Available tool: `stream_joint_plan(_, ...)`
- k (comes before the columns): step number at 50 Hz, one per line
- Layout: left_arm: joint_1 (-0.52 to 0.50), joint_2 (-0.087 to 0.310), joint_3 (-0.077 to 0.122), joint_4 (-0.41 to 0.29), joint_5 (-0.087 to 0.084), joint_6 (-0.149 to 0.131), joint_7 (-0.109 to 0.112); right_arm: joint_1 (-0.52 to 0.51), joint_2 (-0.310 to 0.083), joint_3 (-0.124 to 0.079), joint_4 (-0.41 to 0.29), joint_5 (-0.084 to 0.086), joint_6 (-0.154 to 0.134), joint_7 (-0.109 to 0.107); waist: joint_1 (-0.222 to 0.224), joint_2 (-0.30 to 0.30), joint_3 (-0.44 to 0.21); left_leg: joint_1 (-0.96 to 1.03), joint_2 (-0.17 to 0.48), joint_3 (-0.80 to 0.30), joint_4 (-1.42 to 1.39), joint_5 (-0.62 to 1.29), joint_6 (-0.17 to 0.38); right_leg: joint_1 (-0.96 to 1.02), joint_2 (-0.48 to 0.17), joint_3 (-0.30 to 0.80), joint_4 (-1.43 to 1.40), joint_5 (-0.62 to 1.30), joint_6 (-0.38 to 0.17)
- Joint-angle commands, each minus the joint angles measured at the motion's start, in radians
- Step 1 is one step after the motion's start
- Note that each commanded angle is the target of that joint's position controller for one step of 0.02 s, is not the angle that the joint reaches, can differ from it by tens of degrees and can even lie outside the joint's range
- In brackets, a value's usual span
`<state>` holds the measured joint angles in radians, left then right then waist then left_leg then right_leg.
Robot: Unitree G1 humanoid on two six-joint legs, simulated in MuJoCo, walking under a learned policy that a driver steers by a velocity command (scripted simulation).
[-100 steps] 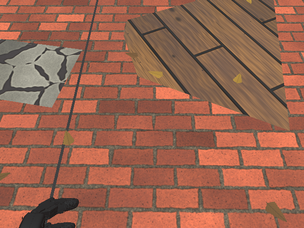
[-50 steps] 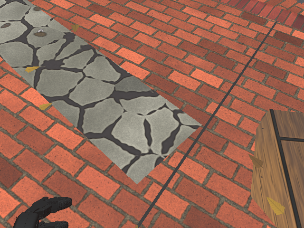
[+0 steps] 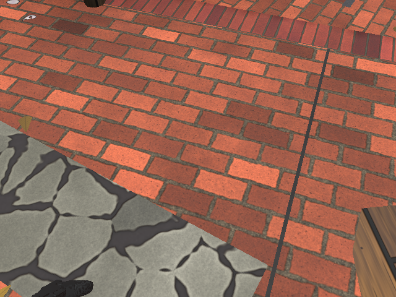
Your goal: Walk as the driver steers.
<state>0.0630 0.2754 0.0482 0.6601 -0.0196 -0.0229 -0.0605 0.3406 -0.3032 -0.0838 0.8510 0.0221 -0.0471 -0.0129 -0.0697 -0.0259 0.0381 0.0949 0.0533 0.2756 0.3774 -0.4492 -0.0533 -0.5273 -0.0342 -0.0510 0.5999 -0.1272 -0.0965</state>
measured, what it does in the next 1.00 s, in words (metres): walks ahead, turning right: left foot, then right foot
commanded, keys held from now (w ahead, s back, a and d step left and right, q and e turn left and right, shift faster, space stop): w+e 1.00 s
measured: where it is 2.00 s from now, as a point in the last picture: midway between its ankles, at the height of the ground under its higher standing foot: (319, 175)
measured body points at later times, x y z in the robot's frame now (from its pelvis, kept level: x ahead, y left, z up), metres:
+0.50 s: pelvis +0.29 +0.00 +0.00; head +0.31 -0.01 +0.45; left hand +0.41 +0.28 -0.11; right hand +0.44 -0.30 -0.06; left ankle +0.43 +0.08 -0.72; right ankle +0.13 -0.09 -0.71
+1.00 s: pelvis +0.52 -0.11 +0.00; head +0.55 -0.15 +0.45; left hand +0.85 -0.06 -0.06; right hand +0.36 -0.37 -0.13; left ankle +0.44 +0.09 -0.71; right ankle +0.57 -0.27 -0.72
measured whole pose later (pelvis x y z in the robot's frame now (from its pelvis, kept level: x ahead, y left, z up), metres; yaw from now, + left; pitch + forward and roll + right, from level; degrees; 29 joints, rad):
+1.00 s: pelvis +0.52 -0.11 +0.00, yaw -36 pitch +2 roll +2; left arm 0.07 0.28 0.06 0.57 -0.02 -0.01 -0.06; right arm 0.33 -0.32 -0.08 0.86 0.03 -0.05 -0.01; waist -0.08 -0.02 0.05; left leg 0.10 0.05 0.26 0.38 -0.45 -0.05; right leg -0.53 -0.03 -0.05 0.59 -0.12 -0.09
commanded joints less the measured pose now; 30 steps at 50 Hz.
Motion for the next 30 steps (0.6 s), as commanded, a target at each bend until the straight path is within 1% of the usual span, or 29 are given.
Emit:
stream_joint_plan(1,0.388,0.284,0.117,0.029,-0.010,0.013,0.036,-0.022,-0.125,-0.014,-0.091,-0.030,-0.006,-0.012,0.222,-0.086,-0.239,-0.396,0.123,-0.031,0.670,0.591,0.062,0.664,-0.070,0.219,-0.050,0.023,-0.133)
stream_joint_plan(2,0.317,0.350,0.117,-0.007,-0.014,0.000,0.034,0.024,-0.027,0.021,-0.149,-0.038,-0.037,0.001,0.115,-0.272,-0.361,-0.786,-0.097,-0.199,0.992,-0.135,0.009,0.920,-0.285,0.815,-0.227,-0.225,-0.337)
stream_joint_plan(3,0.332,0.255,0.089,-0.021,-0.007,-0.014,0.025,-0.090,-0.126,0.003,-0.157,-0.002,-0.073,0.015,0.194,-0.106,-0.371,-0.888,-0.049,-0.372,1.032,-0.109,0.035,0.911,-0.297,0.839,-0.321,-0.275,-0.297)
stream_joint_plan(4,0.309,0.211,0.076,-0.012,0.001,-0.028,0.024,-0.161,-0.140,0.000,-0.183,0.025,-0.090,0.021,0.187,-0.073,-0.239,-0.930,-0.012,-0.359,0.991,-0.025,0.060,0.804,-0.265,0.697,-0.321,-0.213,-0.257)
stream_joint_plan(5,0.250,0.188,0.068,-0.015,0.001,-0.036,0.025,-0.161,-0.123,0.004,-0.176,0.009,-0.096,0.013,0.134,0.017,-0.152,-0.885,0.032,-0.360,0.896,0.050,0.063,0.650,-0.220,0.581,-0.318,-0.097,-0.223)
stream_joint_plan(6,0.191,0.151,0.058,-0.026,0.004,-0.038,0.030,-0.155,-0.132,-0.003,-0.164,-0.019,-0.092,0.006,0.098,0.014,-0.118,-0.815,0.061,-0.363,0.807,0.093,0.056,0.537,-0.184,0.494,-0.325,0.005,-0.203)
stream_joint_plan(7,0.158,0.140,0.051,-0.043,0.016,-0.038,0.035,-0.135,-0.133,-0.006,-0.159,-0.026,-0.080,0.008,0.069,-0.014,-0.099,-0.751,0.074,-0.367,0.774,0.124,0.048,0.455,-0.160,0.456,-0.346,0.072,-0.200)
stream_joint_plan(8,0.146,0.140,0.052,-0.049,0.018,-0.039,0.039,-0.124,-0.126,-0.007,-0.158,-0.031,-0.069,0.009,0.056,-0.017,-0.095,-0.721,0.072,-0.362,0.738,0.140,0.034,0.410,-0.148,0.437,-0.364,0.118,-0.205)
stream_joint_plan(10,0.160,0.158,0.057,-0.041,0.013,-0.043,0.051,-0.136,-0.098,-0.001,-0.163,-0.038,-0.052,0.009,0.050,-0.008,-0.077,-0.702,0.060,-0.339,0.652,0.186,0.003,0.336,-0.128,0.375,-0.380,0.200,-0.210)
stream_joint_plan(12,0.187,0.178,0.064,-0.029,0.008,-0.042,0.064,-0.210,-0.072,0.010,-0.185,-0.040,-0.047,0.008,0.071,-0.010,-0.048,-0.707,0.041,-0.330,0.508,0.304,-0.020,0.298,-0.097,0.327,-0.385,0.196,-0.189)
stream_joint_plan(13,0.199,0.181,0.065,-0.023,0.005,-0.039,0.068,-0.250,-0.060,0.016,-0.194,-0.039,-0.048,0.010,0.087,-0.019,-0.039,-0.688,0.026,-0.329,0.423,0.378,-0.024,0.282,-0.075,0.306,-0.381,0.162,-0.169)
stream_joint_plan(15,0.226,0.184,0.066,-0.012,0.001,-0.033,0.074,-0.323,-0.045,0.025,-0.210,-0.032,-0.054,0.018,0.118,-0.040,-0.029,-0.632,-0.009,-0.324,0.276,0.495,-0.027,0.257,-0.051,0.293,-0.370,0.084,-0.139)
stream_joint_plan(17,0.264,0.190,0.069,0.005,-0.004,-0.028,0.076,-0.374,-0.055,0.024,-0.225,-0.020,-0.061,0.027,0.140,-0.049,-0.024,-0.590,-0.033,-0.329,0.204,0.543,-0.023,0.263,-0.065,0.327,-0.355,0.032,-0.127)
stream_joint_plan(19,0.287,0.181,0.068,0.016,-0.008,-0.023,0.077,-0.388,-0.080,0.016,-0.234,-0.014,-0.068,0.035,0.140,-0.057,-0.026,-0.578,-0.038,-0.356,0.149,0.519,-0.008,0.316,-0.087,0.382,-0.303,-0.009,-0.116)
stream_joint_plan(21,0.286,0.177,0.069,0.018,-0.006,-0.019,0.081,-0.366,-0.106,0.005,-0.232,-0.012,-0.076,0.040,0.119,-0.080,-0.030,-0.547,-0.039,-0.369,0.123,0.443,0.017,0.365,-0.110,0.442,-0.243,-0.014,-0.101)
stream_joint_plan(22,0.277,0.176,0.070,0.017,-0.004,-0.015,0.081,-0.332,-0.115,-0.001,-0.225,-0.011,-0.080,0.040,0.099,-0.097,-0.036,-0.503,-0.042,-0.361,0.113,0.397,0.034,0.372,-0.111,0.462,-0.209,0.001,-0.090)
stream_joint_plan(23,0.267,0.157,0.065,0.013,-0.002,-0.012,0.080,-0.258,-0.126,-0.011,-0.204,-0.013,-0.085,0.036,0.058,-0.100,-0.060,-0.402,-0.046,-0.342,0.078,0.388,0.057,0.361,-0.084,0.457,-0.150,0.023,-0.070)
stream_joint_plan(24,0.269,0.109,0.047,0.005,0.004,-0.014,0.076,-0.150,-0.158,-0.026,-0.187,-0.027,-0.090,0.029,0.006,-0.068,-0.149,-0.212,0.019,-0.387,0.079,0.367,0.101,0.311,-0.028,0.410,0.017,0.024,-0.035)
stream_joint_plan(25,0.342,0.044,0.027,-0.012,0.006,-0.019,0.075,-0.028,-0.227,-0.042,-0.178,-0.045,-0.089,0.022,-0.003,0.112,-0.293,0.119,0.225,-0.651,0.073,0.260,0.198,0.073,0.085,0.291,0.333,-0.194,0.027)
stream_joint_plan(26,0.406,0.058,0.020,-0.038,-0.018,-0.026,0.077,0.039,-0.245,-0.050,-0.143,-0.033,-0.073,0.031,0.018,0.390,-0.361,0.255,0.373,-1.066,-0.057,-0.051,0.298,-0.187,0.119,0.220,0.591,-0.485,0.062)
stream_joint_plan(27,0.363,0.155,0.042,-0.019,-0.026,-0.024,0.079,-0.008,-0.156,-0.027,-0.162,-0.019,-0.069,0.032,0.000,0.244,-0.240,0.164,0.349,-1.031,-0.102,-0.214,0.270,-0.269,0.052,0.248,0.694,-0.414,0.074)
stream_joint_plan(28,0.272,0.182,0.050,-0.032,-0.018,-0.017,0.078,-0.056,-0.119,-0.015,-0.170,-0.020,-0.060,0.027,-0.007,0.165,-0.134,0.045,0.314,-0.870,-0.107,-0.127,0.234,-0.277,0.020,0.208,0.711,-0.334,0.078)
stream_joint_plan(29,0.233,0.172,0.051,-0.040,-0.005,-0.013,0.077,-0.100,-0.100,-0.007,-0.170,-0.030,-0.056,0.026,0.012,0.108,-0.072,-0.070,0.273,-0.748,-0.123,0.013,0.221,-0.242,-0.013,0.194,0.677,-0.267,0.082)
stream_joint_plan(30,0.218,0.158,0.055,-0.044,0.000,-0.010,0.074,-0.128,-0.075,0.001,-0.162,-0.035,-0.056,0.023,0.032,0.114,-0.041,-0.140,0.237,-0.657,-0.142,0.118,0.215,-0.210,-0.042,0.197,0.631,-0.224,0.082)
Next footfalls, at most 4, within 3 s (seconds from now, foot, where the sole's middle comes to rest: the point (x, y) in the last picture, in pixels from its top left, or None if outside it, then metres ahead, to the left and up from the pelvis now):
0.48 left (178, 293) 0.47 0.07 -0.76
1.00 right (281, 246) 0.60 -0.29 -0.76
1.48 left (277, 163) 0.95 -0.35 -0.76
2.02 right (378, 180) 0.84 -0.72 -0.76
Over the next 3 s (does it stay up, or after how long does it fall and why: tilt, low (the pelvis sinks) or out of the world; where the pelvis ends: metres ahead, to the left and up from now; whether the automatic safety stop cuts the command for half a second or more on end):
stays up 1.10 -1.08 0.01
